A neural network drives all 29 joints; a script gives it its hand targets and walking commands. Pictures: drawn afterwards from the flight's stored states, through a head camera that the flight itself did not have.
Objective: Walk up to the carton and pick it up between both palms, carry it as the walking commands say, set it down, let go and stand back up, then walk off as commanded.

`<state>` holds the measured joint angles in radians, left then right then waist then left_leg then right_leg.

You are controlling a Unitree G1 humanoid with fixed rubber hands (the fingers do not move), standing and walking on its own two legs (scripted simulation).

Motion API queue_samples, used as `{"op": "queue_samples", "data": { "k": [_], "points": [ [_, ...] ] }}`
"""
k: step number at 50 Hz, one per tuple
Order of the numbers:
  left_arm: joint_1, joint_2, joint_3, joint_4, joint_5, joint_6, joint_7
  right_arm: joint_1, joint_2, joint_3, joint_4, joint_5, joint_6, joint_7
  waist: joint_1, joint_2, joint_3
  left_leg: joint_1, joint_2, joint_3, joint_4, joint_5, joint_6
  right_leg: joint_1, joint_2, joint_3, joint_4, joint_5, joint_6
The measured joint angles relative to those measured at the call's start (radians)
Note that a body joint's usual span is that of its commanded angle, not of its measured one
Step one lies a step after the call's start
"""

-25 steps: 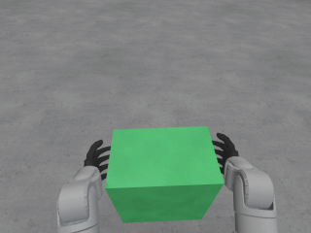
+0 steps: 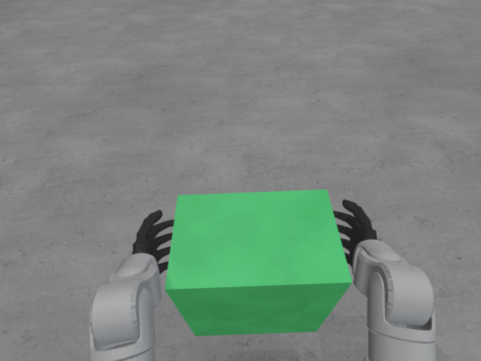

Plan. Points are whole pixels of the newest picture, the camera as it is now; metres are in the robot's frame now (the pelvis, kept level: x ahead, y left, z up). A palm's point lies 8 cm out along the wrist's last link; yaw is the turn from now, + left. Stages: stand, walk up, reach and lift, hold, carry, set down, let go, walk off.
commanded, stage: carry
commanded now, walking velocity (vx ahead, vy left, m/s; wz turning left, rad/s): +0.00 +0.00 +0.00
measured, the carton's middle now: (254, 270) +0.28 -0.02 +0.01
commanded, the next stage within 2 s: none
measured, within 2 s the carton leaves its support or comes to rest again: neither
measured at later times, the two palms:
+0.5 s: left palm (153, 299) +0.21 +0.13 +0.08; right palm (381, 268) +0.22 -0.19 +0.09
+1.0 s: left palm out of the picture +0.12 +0.00 +0.07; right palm out of the picture +0.12 -0.31 +0.08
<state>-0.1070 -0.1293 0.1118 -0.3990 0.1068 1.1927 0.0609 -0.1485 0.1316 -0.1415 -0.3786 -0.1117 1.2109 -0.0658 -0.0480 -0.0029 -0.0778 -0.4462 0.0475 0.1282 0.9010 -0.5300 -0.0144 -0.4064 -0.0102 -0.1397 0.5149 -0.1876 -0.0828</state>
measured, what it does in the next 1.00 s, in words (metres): walks backwards: left foot, then right foot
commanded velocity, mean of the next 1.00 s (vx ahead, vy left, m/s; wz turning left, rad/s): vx -0.18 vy -0.14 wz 0.00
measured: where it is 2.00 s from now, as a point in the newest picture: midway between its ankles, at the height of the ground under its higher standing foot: outside the picture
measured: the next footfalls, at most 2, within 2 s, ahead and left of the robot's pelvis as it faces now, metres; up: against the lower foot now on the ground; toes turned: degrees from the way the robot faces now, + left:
left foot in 0.10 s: +0.00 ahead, +0.09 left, +0.00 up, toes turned +8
right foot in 0.72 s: +0.00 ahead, -0.22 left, +0.00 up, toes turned -6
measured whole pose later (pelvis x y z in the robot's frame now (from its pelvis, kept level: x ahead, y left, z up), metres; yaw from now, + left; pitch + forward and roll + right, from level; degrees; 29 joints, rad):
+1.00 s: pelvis -0.15 -0.14 -0.01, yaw +1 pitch +4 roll +0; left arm -0.13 -0.13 0.11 -0.43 0.11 1.19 0.06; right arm -0.16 0.13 -0.15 -0.42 -0.11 1.20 -0.06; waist -0.05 -0.01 -0.02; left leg -0.36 0.03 0.12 0.78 -0.51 0.01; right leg -0.48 0.00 -0.13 0.51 -0.10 -0.08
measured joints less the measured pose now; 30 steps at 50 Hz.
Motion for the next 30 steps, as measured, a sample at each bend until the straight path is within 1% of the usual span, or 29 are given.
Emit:
{"op": "queue_samples", "data": {
  "k": [2,3,5,6,9,10,11,12,15,16,19,22,23,24,25,26,27,29,30],
  "points": [
    [-0.002,0.0,0.003,0.007,0.005,0.004,-0.002,-0.005,0.001,-0.001,0.015,-0.001,0.0,0.0,0.007,-0.007,-0.017,0.058,-0.018,0.0,-0.113,0.02,0.006,0.0,0.009,-0.008,-0.008,0.007,-0.007],
    [-0.002,0.0,0.005,0.012,0.007,0.006,-0.002,-0.007,0.001,-0.001,0.024,-0.002,0.0,0.001,0.011,-0.011,-0.025,0.096,-0.025,0.003,-0.188,0.053,0.008,0.001,0.013,-0.012,-0.01,0.009,-0.009],
    [-0.007,0.0,0.006,0.023,0.012,0.011,-0.003,-0.013,0.002,-0.005,0.04,-0.005,0.001,0.002,0.017,-0.009,-0.04,0.175,-0.026,0.005,-0.355,0.158,0.01,-0.001,0.026,-0.027,-0.009,0.012,-0.01],
    [-0.01,0.0,0.011,0.033,0.014,0.012,-0.004,-0.013,0.002,-0.004,0.055,-0.006,-0.004,0.003,0.02,-0.022,-0.042,0.185,-0.031,0.004,-0.383,0.205,0.021,0.0,0.022,-0.029,-0.006,0.012,-0.008],
    [-0.005,0.001,0.025,0.047,0.018,0.025,-0.004,-0.016,0.002,0.007,0.096,-0.012,-0.007,0.006,0.031,-0.039,-0.049,0.191,-0.033,-0.001,-0.382,0.222,0.035,0.012,0.017,-0.034,-0.011,0.009,0.045],
    [-0.005,0.001,0.029,0.046,0.018,0.031,-0.003,-0.018,0.002,0.01,0.103,-0.013,-0.007,0.007,0.034,-0.04,-0.051,0.191,-0.033,-0.003,-0.38,0.219,0.034,0.013,0.016,-0.036,-0.009,0.009,0.052],
    [-0.007,0.001,0.032,0.045,0.018,0.035,-0.002,-0.02,0.003,0.012,0.107,-0.015,-0.006,0.008,0.037,-0.04,-0.052,0.19,-0.033,-0.005,-0.376,0.217,0.032,0.013,0.015,-0.038,-0.006,0.009,0.049],
    [-0.012,0.001,0.036,0.047,0.017,0.038,-0.002,-0.022,0.003,0.012,0.109,-0.017,-0.006,0.008,0.04,-0.038,-0.052,0.188,-0.033,-0.008,-0.372,0.216,0.029,0.013,0.015,-0.041,-0.005,0.011,0.038],
    [-0.028,-0.001,0.043,0.062,0.014,0.037,-0.002,-0.028,0.003,0.008,0.111,-0.024,-0.005,0.009,0.046,-0.024,-0.054,0.173,-0.027,-0.018,-0.351,0.214,0.021,0.013,0.02,-0.053,-0.011,0.02,-0.012],
    [-0.032,-0.001,0.042,0.068,0.013,0.035,-0.002,-0.028,0.003,0.006,0.109,-0.027,-0.004,0.009,0.047,-0.017,-0.055,0.166,-0.024,-0.022,-0.345,0.213,0.018,0.013,0.024,-0.058,-0.017,0.025,-0.023],
    [-0.035,-0.002,0.037,0.069,0.012,0.032,-0.004,-0.023,0.003,0.004,0.094,-0.028,-0.001,0.009,0.048,-0.003,-0.053,0.144,-0.009,-0.028,-0.329,0.215,0.012,0.011,0.038,-0.067,-0.044,0.047,-0.034],
    [-0.03,-0.002,0.032,0.053,0.013,0.031,-0.005,-0.018,0.002,0.006,0.079,-0.025,-0.002,0.009,0.043,-0.009,-0.037,0.132,-0.001,-0.027,-0.326,0.224,0.01,0.008,0.047,-0.067,-0.064,0.069,-0.035],
    [-0.027,-0.001,0.03,0.047,0.014,0.031,-0.005,-0.017,0.002,0.007,0.075,-0.023,-0.002,0.009,0.04,-0.013,-0.032,0.13,0.0,-0.025,-0.327,0.227,0.009,0.006,0.048,-0.066,-0.065,0.073,-0.029],
    [-0.024,-0.001,0.029,0.041,0.014,0.031,-0.005,-0.016,0.002,0.009,0.072,-0.022,-0.002,0.009,0.036,-0.018,-0.027,0.128,0.001,-0.024,-0.328,0.231,0.009,0.001,0.047,-0.064,-0.06,0.073,-0.015],
    [-0.022,-0.001,0.029,0.035,0.015,0.032,-0.005,-0.016,0.002,0.011,0.071,-0.021,-0.003,0.009,0.032,-0.022,-0.022,0.125,0.0,-0.023,-0.327,0.234,0.009,-0.01,0.043,-0.063,-0.043,0.065,0.014],
    [-0.02,0.0,0.031,0.03,0.014,0.034,-0.005,-0.018,0.002,0.013,0.07,-0.02,-0.003,0.01,0.029,-0.024,-0.018,0.121,0.001,-0.021,-0.322,0.235,0.01,-0.032,0.038,-0.059,0.003,0.018,0.043],
    [-0.019,-0.001,0.034,0.025,0.013,0.034,-0.005,-0.021,0.002,0.015,0.069,-0.021,-0.002,0.009,0.025,-0.02,-0.014,0.113,0.004,-0.022,-0.313,0.235,0.011,-0.062,0.034,-0.04,0.09,-0.058,0.068],
    [-0.023,-0.001,0.037,0.026,0.011,0.031,-0.006,-0.027,0.004,0.014,0.068,-0.023,-0.001,0.009,0.026,-0.008,-0.006,0.097,0.016,-0.025,-0.297,0.235,0.008,-0.119,0.025,0.019,0.291,-0.194,0.103],
    [-0.027,-0.001,0.039,0.031,0.009,0.029,-0.006,-0.029,0.004,0.013,0.067,-0.025,0.0,0.008,0.031,-0.002,-0.003,0.09,0.024,-0.027,-0.293,0.237,0.002,-0.129,0.015,0.044,0.346,-0.23,0.115]
  ]
}}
